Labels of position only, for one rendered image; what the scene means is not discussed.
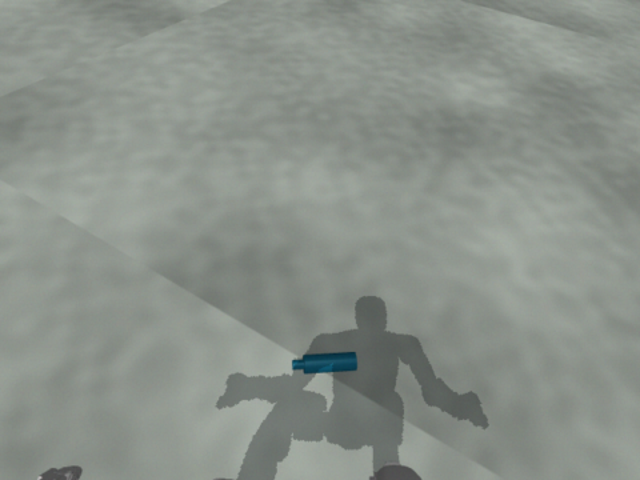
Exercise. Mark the bottle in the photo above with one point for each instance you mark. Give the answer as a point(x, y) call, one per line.
point(330, 362)

